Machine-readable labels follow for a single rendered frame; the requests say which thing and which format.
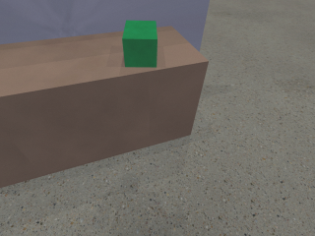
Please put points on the pedestal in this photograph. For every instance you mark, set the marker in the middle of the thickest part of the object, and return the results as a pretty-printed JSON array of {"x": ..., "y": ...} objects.
[{"x": 70, "y": 101}]

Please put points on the carton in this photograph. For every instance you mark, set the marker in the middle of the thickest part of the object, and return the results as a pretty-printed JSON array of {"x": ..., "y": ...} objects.
[{"x": 140, "y": 44}]

